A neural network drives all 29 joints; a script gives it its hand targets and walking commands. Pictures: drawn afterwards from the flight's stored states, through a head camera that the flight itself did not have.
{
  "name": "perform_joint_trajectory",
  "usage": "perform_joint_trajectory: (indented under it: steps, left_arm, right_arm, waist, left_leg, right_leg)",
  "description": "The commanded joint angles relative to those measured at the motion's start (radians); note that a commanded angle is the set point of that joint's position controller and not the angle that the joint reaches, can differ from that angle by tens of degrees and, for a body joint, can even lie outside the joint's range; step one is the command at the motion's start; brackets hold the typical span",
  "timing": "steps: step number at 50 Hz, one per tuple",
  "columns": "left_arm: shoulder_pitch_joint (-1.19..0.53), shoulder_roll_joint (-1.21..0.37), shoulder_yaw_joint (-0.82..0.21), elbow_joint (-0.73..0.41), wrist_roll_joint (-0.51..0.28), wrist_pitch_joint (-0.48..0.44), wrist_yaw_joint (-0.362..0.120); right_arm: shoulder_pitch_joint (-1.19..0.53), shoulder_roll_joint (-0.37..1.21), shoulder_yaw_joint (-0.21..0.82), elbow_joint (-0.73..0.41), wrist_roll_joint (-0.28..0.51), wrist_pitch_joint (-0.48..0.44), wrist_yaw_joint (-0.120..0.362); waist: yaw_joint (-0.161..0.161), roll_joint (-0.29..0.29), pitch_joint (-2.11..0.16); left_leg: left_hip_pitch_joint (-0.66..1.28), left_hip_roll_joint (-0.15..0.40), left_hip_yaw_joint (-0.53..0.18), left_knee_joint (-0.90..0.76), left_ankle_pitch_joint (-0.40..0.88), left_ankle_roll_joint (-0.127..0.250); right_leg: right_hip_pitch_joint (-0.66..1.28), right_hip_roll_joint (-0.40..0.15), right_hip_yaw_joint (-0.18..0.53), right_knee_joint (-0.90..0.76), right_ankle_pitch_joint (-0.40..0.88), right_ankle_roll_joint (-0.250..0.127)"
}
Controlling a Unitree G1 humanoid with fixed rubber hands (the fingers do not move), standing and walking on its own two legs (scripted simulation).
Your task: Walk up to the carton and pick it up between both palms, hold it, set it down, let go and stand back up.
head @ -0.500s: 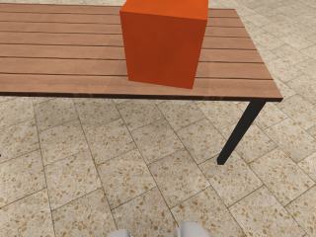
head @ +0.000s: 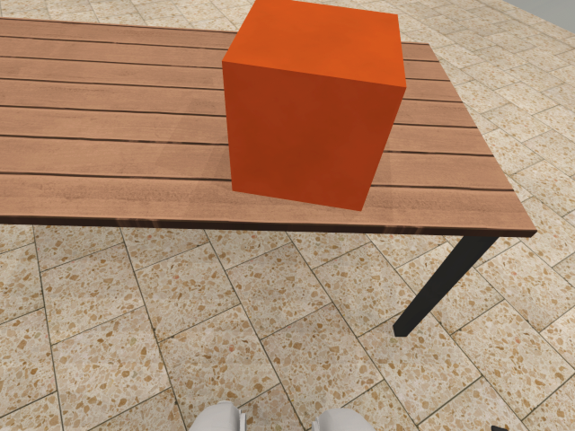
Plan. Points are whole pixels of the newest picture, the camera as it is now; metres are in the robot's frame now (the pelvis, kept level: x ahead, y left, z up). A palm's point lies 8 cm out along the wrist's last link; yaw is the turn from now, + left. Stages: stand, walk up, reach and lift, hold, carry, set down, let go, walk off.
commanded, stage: walk up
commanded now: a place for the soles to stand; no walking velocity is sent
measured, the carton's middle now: (311, 106) +0.65 -0.04 +0.08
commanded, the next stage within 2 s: none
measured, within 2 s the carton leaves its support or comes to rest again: neither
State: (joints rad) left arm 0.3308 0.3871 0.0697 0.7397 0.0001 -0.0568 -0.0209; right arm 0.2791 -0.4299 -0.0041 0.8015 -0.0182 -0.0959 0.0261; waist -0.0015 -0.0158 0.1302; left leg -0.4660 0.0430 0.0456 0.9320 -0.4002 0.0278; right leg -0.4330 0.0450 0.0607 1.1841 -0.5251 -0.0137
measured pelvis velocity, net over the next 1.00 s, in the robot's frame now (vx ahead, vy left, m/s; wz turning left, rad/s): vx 0.05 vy -0.04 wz -0.02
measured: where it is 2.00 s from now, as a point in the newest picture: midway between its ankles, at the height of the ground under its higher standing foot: outside the picture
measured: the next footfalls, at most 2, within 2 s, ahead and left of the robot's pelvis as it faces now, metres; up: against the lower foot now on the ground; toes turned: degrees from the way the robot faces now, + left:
right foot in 0.28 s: +0.16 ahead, -0.16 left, +0.00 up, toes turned +2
left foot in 1.32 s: +0.18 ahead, +0.08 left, +0.00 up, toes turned +2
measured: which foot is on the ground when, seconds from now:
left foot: down 0.00-1.00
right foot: up 0.00-0.26, down 0.28-1.00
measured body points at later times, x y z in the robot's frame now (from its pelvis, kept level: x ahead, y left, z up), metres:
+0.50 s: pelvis +0.04 -0.03 -0.01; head +0.09 -0.04 +0.44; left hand +0.15 +0.28 -0.10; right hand +0.12 -0.36 -0.12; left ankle +0.06 +0.10 -0.69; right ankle +0.12 -0.16 -0.69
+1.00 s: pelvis +0.05 -0.04 -0.01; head +0.09 -0.04 +0.44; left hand +0.16 +0.27 -0.11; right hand +0.12 -0.36 -0.12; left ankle +0.06 +0.10 -0.69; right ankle +0.12 -0.16 -0.69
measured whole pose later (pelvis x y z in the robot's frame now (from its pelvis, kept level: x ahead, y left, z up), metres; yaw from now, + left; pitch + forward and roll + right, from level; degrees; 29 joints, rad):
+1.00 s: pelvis +0.05 -0.04 -0.01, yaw -1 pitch -2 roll +0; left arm 0.25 0.39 0.06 0.75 0.00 -0.05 -0.01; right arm 0.25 -0.42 0.00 0.88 -0.02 -0.05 0.01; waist 0.00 0.00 0.12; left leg -0.42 0.07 0.05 0.96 -0.51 0.01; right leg -0.53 0.03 0.06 0.94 -0.39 0.01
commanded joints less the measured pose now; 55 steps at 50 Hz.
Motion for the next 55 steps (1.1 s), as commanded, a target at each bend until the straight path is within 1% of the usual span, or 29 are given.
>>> perform_joint_trajectory:
  steps: [1, 4, 8, 10, 13, 14, 15, 16, 18, 20, 23, 24, 26, 27, 28, 31, 32, 34, 35, 38, 41, 43, 44, 46, 47, 51, 53, 54, 55]
  left_arm:
    - [0.046, 0.256, 0.048, -0.005, -0.007, 0.0, 0.027]
    - [0.034, 0.238, 0.048, 0.016, 0.004, 0.003, 0.037]
    - [-0.031, 0.2, 0.03, -0.005, -0.004, -0.001, 0.05]
    - [-0.018, 0.201, 0.033, 0.014, -0.002, -0.011, 0.053]
    - [0.095, 0.223, 0.05, 0.065, 0.014, -0.026, 0.057]
    - [0.086, 0.269, 0.063, 0.055, 0.028, -0.033, 0.063]
    - [-0.005, 0.316, 0.066, 0.011, 0.03, -0.039, 0.065]
    - [-0.048, 0.353, 0.073, -0.009, 0.016, -0.035, 0.059]
    - [-0.057, 0.341, 0.06, -0.006, 0.02, -0.032, 0.065]
    - [-0.072, 0.307, 0.049, 0.003, 0.023, -0.026, 0.06]
    - [-0.143, 0.265, 0.03, -0.009, 0.02, -0.008, 0.053]
    - [-0.177, 0.243, 0.022, -0.007, 0.017, -0.006, 0.049]
    - [-0.158, 0.202, 0.013, 0.014, 0.011, 0.001, 0.052]
    - [-0.138, 0.241, 0.024, 0.026, 0.012, 0.004, 0.054]
    - [-0.111, 0.252, 0.026, 0.031, 0.011, 0.0, 0.051]
    - [-0.044, 0.258, 0.028, 0.056, 0.012, -0.022, 0.046]
    - [-0.024, 0.274, 0.035, 0.056, 0.019, -0.029, 0.047]
    - [-0.066, 0.336, 0.051, 0.045, 0.017, -0.031, 0.048]
    - [-0.085, 0.338, 0.051, 0.03, 0.017, -0.028, 0.05]
    - [-0.158, 0.275, 0.024, 0.022, 0.017, -0.009, 0.051]
    - [-0.159, 0.217, 0.012, 0.025, 0.012, 0.001, 0.053]
    - [-0.127, 0.238, 0.017, 0.036, 0.009, -0.005, 0.053]
    - [-0.093, 0.249, 0.023, 0.05, 0.014, -0.011, 0.049]
    - [-0.058, 0.291, 0.059, 0.015, 0.042, -0.016, 0.003]
    - [-0.057, 0.296, 0.067, 0.007, 0.046, -0.013, -0.005]
    - [-0.033, 0.261, 0.071, 0.002, 0.042, -0.021, -0.014]
    - [0.068, 0.286, 0.089, 0.021, 0.039, -0.034, -0.007]
    - [0.129, 0.336, 0.101, 0.028, 0.037, -0.04, -0.003]
    - [0.197, 0.398, 0.115, 0.024, 0.025, -0.041, 0.001]
  right_arm:
    - [0.111, -0.295, -0.138, -0.049, 0.008, -0.019, -0.048]
    - [0.082, -0.26, -0.13, -0.062, 0.008, -0.02, -0.057]
    - [0.045, -0.255, -0.12, -0.065, 0.004, -0.01, -0.066]
    - [-0.021, -0.249, -0.117, -0.073, 0.008, 0.002, -0.064]
    - [-0.102, -0.199, -0.101, -0.091, 0.015, 0.031, -0.052]
    - [-0.056, -0.15, -0.091, -0.099, 0.019, 0.036, -0.051]
    - [-0.023, -0.117, -0.084, -0.099, 0.019, 0.053, -0.048]
    - [-0.036, -0.188, -0.103, -0.089, 0.026, 0.065, -0.054]
    - [-0.054, -0.203, -0.101, -0.069, 0.012, 0.066, -0.048]
    - [-0.001, -0.191, -0.102, -0.034, 0.015, 0.058, -0.04]
    - [0.008, -0.174, -0.098, -0.006, 0.004, 0.045, -0.038]
    - [0.039, -0.202, -0.104, 0.014, -0.005, 0.039, -0.039]
    - [-0.024, -0.268, -0.112, 0.01, -0.011, 0.031, -0.036]
    - [-0.065, -0.295, -0.116, 0.002, -0.014, 0.033, -0.036]
    - [-0.096, -0.29, -0.109, 0.001, -0.011, 0.034, -0.035]
    - [-0.136, -0.246, -0.09, -0.011, -0.001, 0.039, -0.034]
    - [-0.135, -0.224, -0.088, -0.014, 0.008, 0.043, -0.034]
    - [-0.092, -0.194, -0.079, -0.004, 0.019, 0.06, -0.038]
    - [-0.073, -0.201, -0.083, -0.003, 0.016, 0.062, -0.039]
    - [-0.023, -0.208, -0.085, 0.033, 0.001, 0.044, -0.034]
    - [-0.044, -0.281, -0.106, 0.026, -0.011, 0.031, -0.033]
    - [-0.099, -0.287, -0.109, 0.006, -0.005, 0.031, -0.036]
    - [-0.122, -0.281, -0.102, 0.003, -0.002, 0.035, -0.036]
    - [0.013, -0.353, -0.147, 0.015, -0.01, 0.013, -0.021]
    - [0.0, -0.358, -0.15, 0.007, -0.013, 0.014, -0.021]
    - [-0.025, -0.32, -0.138, 0.005, -0.019, 0.012, -0.018]
    - [-0.065, -0.26, -0.117, -0.013, -0.017, 0.015, -0.017]
    - [-0.125, -0.203, -0.095, -0.035, -0.006, 0.014, -0.017]
    - [-0.158, -0.199, -0.083, -0.058, -0.003, 0.012, -0.017]
  waist:
    - [-0.044, 0.147, -0.083]
    - [-0.04, 0.096, -0.154]
    - [-0.033, 0.142, -0.138]
    - [-0.012, 0.141, -0.162]
    - [0.063, 0.056, -0.237]
    - [0.047, -0.082, -0.256]
    - [0.0, -0.138, -0.188]
    - [0.013, -0.119, -0.204]
    - [0.011, -0.086, -0.145]
    - [-0.007, -0.157, -0.19]
    - [-0.036, -0.103, -0.168]
    - [-0.063, -0.02, -0.17]
    - [-0.04, 0.144, -0.135]
    - [-0.029, 0.132, -0.11]
    - [-0.006, 0.105, -0.125]
    - [0.031, 0.09, -0.189]
    - [0.031, 0.028, -0.246]
    - [0.005, -0.131, -0.227]
    - [-0.002, -0.111, -0.229]
    - [-0.042, -0.035, -0.203]
    - [-0.031, 0.119, -0.167]
    - [-0.002, 0.105, -0.157]
    - [0.014, 0.113, -0.164]
    - [-0.019, 0.104, -0.201]
    - [-0.013, 0.118, -0.153]
    - [0.001, 0.128, -0.107]
    - [0.05, -0.016, -0.157]
    - [0.09, -0.201, -0.152]
    - [0.119, -0.206, -0.142]
  left_leg:
    - [0.324, 0.284, -0.474, -0.542, 0.171, 0.079]
    - [0.317, 0.282, -0.393, -0.443, 0.391, 0.144]
    - [0.239, 0.284, -0.303, -0.334, 0.663, 0.193]
    - [0.164, 0.284, -0.269, -0.28, 0.663, 0.219]
    - [0.009, 0.171, -0.136, -0.07, 0.383, 0.126]
    - [-0.079, 0.105, -0.078, 0.079, 0.247, 0.069]
    - [-0.166, 0.007, -0.024, 0.144, -0.12, 0.012]
    - [-0.108, -0.006, -0.084, 0.182, -0.287, 0.011]
    - [-0.119, -0.006, -0.073, 0.1, -0.266, 0.015]
    - [-0.043, 0.002, -0.054, -0.007, -0.183, 0.022]
    - [0.155, 0.012, -0.093, -0.169, -0.082, 0.035]
    - [0.209, 0.066, -0.191, -0.278, -0.137, 0.059]
    - [0.184, 0.258, -0.498, -0.499, -0.286, 0.164]
    - [0.117, 0.321, -0.519, -0.502, -0.237, 0.212]
    - [0.098, 0.321, -0.505, -0.468, -0.158, 0.225]
    - [0.043, 0.188, -0.245, -0.258, 0.135, 0.124]
    - [0.009, 0.115, -0.149, -0.129, 0.131, 0.073]
    - [-0.063, -0.007, -0.05, 0.019, -0.153, 0.008]
    - [-0.037, -0.015, -0.069, -0.011, -0.199, 0.013]
    - [0.164, 0.038, -0.123, -0.216, -0.094, 0.04]
    - [0.204, 0.285, -0.466, -0.449, -0.075, 0.187]
    - [0.132, 0.297, -0.419, -0.394, 0.052, 0.219]
    - [0.083, 0.264, -0.346, -0.348, 0.1, 0.188]
    - [0.154, 0.284, -0.456, -0.415, -0.49, 0.197]
    - [0.134, 0.294, -0.478, -0.443, -0.579, 0.201]
    - [0.089, 0.262, -0.404, -0.413, -0.487, 0.174]
    - [-0.018, 0.138, -0.234, -0.158, -0.366, 0.113]
    - [-0.244, -0.009, -0.036, 0.084, -0.24, 0.029]
    - [-0.471, -0.055, -0.018, 0.232, -0.204, 0.007]
  right_leg:
    - [-0.319, -0.055, 0.063, 0.06, 0.11, -0.02]
    - [-0.295, -0.057, 0.04, 0.03, 0.117, -0.006]
    - [-0.232, -0.091, -0.021, -0.114, 0.094, -0.021]
    - [-0.115, -0.094, -0.082, -0.211, 0.128, -0.028]
    - [0.191, -0.039, -0.105, -0.51, 0.298, -0.048]
    - [0.24, -0.129, 0.135, -0.564, 0.376, -0.087]
    - [0.144, -0.325, 0.534, -0.69, 0.272, -0.187]
    - [0.087, -0.39, 0.64, -0.738, 0.153, -0.28]
    - [0.081, -0.315, 0.59, -0.731, 0.07, -0.253]
    - [0.075, -0.269, 0.489, -0.677, 0.143, -0.205]
    - [-0.11, -0.217, 0.376, -0.601, 0.126, -0.146]
    - [-0.188, -0.158, 0.274, -0.504, 0.135, -0.1]
    - [-0.243, -0.015, -0.004, -0.241, 0.073, -0.028]
    - [-0.207, -0.033, -0.025, -0.195, -0.006, -0.015]
    - [-0.148, -0.043, -0.033, -0.204, -0.007, -0.02]
    - [0.064, -0.062, 0.0, -0.411, 0.241, -0.043]
    - [0.146, -0.112, 0.13, -0.5, 0.328, -0.074]
    - [0.145, -0.266, 0.485, -0.637, 0.201, -0.2]
    - [0.119, -0.287, 0.542, -0.655, 0.158, -0.227]
    - [-0.074, -0.186, 0.334, -0.561, 0.19, -0.138]
    - [-0.193, -0.026, -0.035, -0.241, 0.091, -0.018]
    - [-0.108, -0.053, -0.044, -0.261, 0.043, -0.025]
    - [-0.019, -0.055, -0.041, -0.316, 0.119, -0.033]
    - [-0.099, -0.043, -0.017, -0.279, -0.068, -0.065]
    - [-0.138, -0.045, -0.022, -0.275, -0.075, -0.059]
    - [-0.1, -0.042, -0.017, -0.343, -0.044, -0.057]
    - [0.069, -0.073, 0.16, -0.539, -0.142, -0.098]
    - [0.279, -0.165, 0.444, -0.733, -0.258, -0.168]
    - [0.464, -0.303, 0.804, -0.821, -0.196, -0.267]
